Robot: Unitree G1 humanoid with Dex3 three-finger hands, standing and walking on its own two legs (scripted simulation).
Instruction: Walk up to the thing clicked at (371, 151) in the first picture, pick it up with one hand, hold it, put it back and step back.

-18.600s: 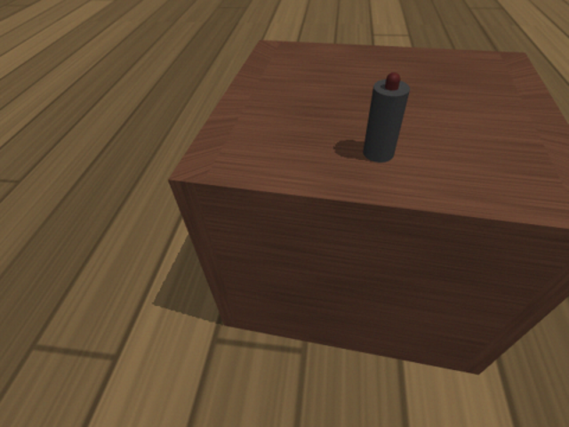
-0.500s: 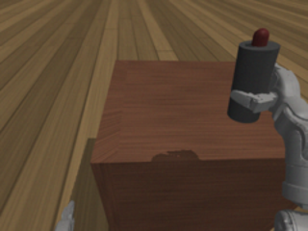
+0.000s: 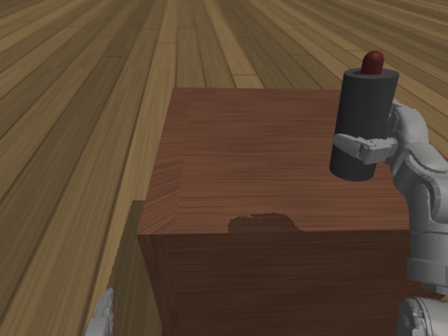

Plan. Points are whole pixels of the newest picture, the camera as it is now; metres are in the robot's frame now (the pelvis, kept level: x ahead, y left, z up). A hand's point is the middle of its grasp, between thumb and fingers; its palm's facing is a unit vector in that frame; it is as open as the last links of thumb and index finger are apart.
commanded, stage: crouch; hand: right
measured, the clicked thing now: (361, 117) +0.37 -0.17 +0.28
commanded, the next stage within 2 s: lower in 1.50 s
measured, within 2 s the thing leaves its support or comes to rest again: neither
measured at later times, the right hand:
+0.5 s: hand (337, 136) +0.47 -0.19 +0.18, palm faces +0.17 +0.99 +0.01, open 10.5 cm
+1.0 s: hand (336, 138) +0.50 -0.20 +0.16, palm faces +0.14 +0.99 +0.01, open 10.5 cm
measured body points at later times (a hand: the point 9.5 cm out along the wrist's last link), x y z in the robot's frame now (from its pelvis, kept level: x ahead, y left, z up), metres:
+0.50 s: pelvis +0.00 +0.00 -0.01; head +0.02 +0.01 +0.44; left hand +0.14 +0.26 -0.08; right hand +0.46 -0.24 +0.18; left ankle +0.03 +0.13 -0.74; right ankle +0.01 -0.13 -0.74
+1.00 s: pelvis +0.02 -0.01 -0.01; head +0.06 -0.01 +0.44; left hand +0.15 +0.26 -0.08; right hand +0.49 -0.26 +0.16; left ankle +0.03 +0.13 -0.74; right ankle +0.01 -0.13 -0.74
